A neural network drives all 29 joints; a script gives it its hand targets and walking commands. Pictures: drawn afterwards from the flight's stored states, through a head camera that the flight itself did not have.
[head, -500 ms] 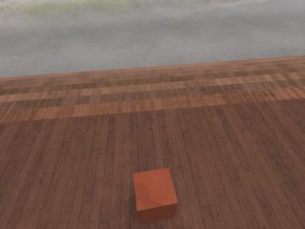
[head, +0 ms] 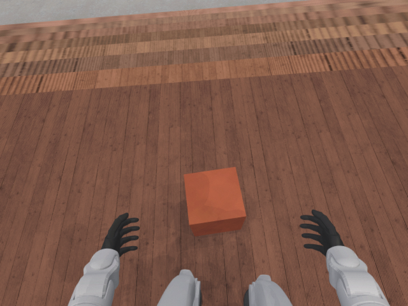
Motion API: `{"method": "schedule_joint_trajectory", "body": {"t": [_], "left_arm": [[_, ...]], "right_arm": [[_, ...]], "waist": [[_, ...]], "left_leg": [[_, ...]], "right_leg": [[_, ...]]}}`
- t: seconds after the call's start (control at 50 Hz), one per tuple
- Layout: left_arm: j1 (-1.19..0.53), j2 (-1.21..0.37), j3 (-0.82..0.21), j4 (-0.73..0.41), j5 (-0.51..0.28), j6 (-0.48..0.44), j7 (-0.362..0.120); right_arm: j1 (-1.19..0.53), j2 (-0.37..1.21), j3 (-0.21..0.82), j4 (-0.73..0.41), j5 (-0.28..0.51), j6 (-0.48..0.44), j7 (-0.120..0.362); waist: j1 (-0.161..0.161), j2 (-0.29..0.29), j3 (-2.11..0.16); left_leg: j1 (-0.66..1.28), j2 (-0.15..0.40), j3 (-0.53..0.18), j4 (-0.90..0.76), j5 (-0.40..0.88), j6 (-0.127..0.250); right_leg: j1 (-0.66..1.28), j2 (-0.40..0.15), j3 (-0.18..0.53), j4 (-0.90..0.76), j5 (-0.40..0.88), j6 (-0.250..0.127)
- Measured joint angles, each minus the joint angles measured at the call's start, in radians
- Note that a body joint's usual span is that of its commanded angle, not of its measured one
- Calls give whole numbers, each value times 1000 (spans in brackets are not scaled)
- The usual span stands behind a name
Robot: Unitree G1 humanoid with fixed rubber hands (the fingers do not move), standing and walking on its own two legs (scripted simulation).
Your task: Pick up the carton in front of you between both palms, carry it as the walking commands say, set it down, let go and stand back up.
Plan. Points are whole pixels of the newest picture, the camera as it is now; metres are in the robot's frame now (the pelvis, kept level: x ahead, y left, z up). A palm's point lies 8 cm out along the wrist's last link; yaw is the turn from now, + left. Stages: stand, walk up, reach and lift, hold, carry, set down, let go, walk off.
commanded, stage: reach and lift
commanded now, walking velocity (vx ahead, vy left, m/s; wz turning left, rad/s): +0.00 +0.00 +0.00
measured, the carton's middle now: (213, 203) +0.48 +0.04 -0.59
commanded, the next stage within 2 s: none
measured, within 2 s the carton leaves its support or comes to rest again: neither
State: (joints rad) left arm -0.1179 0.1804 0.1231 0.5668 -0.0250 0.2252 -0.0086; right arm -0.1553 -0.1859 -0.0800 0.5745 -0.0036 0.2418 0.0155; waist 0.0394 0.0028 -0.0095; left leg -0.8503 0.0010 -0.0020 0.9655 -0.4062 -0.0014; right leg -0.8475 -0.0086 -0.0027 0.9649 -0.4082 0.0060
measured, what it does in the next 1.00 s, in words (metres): lowers itself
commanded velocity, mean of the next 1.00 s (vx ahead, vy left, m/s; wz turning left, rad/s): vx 0.00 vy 0.00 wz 0.00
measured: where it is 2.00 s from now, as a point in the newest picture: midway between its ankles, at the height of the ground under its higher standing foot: outside the picture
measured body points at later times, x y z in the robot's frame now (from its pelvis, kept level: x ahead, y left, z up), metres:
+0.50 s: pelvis -0.05 +0.00 -0.05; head +0.22 +0.00 +0.31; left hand +0.41 +0.24 -0.14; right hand +0.47 -0.16 -0.14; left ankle +0.03 +0.12 -0.68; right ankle +0.03 -0.12 -0.68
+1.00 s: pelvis -0.03 -0.01 -0.12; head +0.31 +0.00 +0.18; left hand +0.46 +0.24 -0.27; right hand +0.53 -0.14 -0.27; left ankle +0.03 +0.12 -0.68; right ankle +0.03 -0.13 -0.68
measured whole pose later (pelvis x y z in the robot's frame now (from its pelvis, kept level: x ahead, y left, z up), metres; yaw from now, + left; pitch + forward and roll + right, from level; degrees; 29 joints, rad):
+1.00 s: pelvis -0.03 -0.01 -0.12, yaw +1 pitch +54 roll +2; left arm -1.12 0.14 0.51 0.86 0.09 0.09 0.03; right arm -1.27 -0.28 -0.31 1.02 -0.14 0.13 -0.01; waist 0.10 -0.04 -0.10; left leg -1.84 -0.02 -0.03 1.31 -0.41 -0.04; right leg -1.85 0.04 0.06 1.33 -0.43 0.02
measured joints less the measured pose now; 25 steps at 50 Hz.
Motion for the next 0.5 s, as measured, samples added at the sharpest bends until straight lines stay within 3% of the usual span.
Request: {"method": "schedule_joint_trajectory", "body": {"t": [0.2,0.5], "left_arm": [[-365,-11,79,90,-16,62,38],[-854,3,212,249,-4,15,91]], "right_arm": [[-405,-27,-53,146,6,63,-8],[-968,-122,-123,415,-10,17,-20]], "waist": [[24,-11,-19],[66,-30,15]], "left_leg": [[-260,-2,2,94,28,-3],[-564,2,1,133,88,-12]], "right_leg": [[-264,5,11,98,27,1],[-573,20,24,142,87,-2]]}}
